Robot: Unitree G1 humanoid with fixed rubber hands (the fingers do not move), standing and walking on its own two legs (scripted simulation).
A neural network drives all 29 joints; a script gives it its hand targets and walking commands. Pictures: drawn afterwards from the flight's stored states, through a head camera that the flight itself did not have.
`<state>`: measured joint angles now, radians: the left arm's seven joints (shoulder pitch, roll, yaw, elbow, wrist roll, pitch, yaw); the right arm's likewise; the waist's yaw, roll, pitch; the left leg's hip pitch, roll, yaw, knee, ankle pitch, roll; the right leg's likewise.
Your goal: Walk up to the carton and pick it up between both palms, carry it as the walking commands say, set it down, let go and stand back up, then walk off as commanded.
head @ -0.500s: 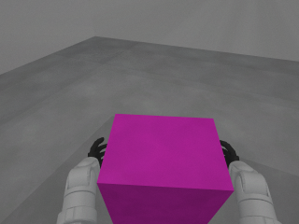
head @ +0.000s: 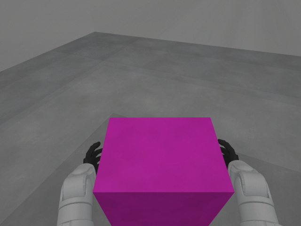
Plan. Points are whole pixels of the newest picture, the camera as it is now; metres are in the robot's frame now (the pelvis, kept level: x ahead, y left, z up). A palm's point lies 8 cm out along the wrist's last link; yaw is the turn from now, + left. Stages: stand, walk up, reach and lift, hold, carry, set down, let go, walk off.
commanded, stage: reach and lift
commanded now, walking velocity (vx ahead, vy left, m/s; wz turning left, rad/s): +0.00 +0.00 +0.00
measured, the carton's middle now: (159, 177) +0.30 +0.01 -0.02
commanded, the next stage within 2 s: hold in 0.42 s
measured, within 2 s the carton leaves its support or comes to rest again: neither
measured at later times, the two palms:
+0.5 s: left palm (90, 173) +0.28 +0.20 +0.05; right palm (233, 171) +0.28 -0.18 +0.05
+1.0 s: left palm (89, 176) +0.27 +0.20 +0.05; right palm (235, 175) +0.27 -0.18 +0.04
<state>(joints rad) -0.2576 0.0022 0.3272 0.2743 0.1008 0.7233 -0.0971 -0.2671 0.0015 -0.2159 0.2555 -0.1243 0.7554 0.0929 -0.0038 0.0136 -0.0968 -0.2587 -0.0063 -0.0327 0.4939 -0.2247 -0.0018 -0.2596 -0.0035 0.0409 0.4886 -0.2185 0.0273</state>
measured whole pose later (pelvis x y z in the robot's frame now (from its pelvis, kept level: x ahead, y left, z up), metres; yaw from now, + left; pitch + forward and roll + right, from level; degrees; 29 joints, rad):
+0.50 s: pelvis -0.01 +0.00 +0.00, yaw +0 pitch -1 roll +0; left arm -0.23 0.00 0.31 0.26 0.10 0.72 -0.10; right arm -0.23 0.00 -0.21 0.23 -0.12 0.76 0.10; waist 0.00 0.01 -0.09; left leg -0.25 -0.01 -0.03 0.49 -0.22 0.00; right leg -0.26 0.00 0.04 0.49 -0.21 0.03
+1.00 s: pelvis -0.01 +0.00 +0.00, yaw +0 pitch -2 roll +0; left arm -0.21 -0.01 0.31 0.24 0.10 0.73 -0.10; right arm -0.20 0.00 -0.20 0.21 -0.12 0.76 0.10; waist 0.00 0.01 -0.09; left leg -0.25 -0.01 -0.03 0.49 -0.21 0.00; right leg -0.25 0.00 0.04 0.49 -0.20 0.03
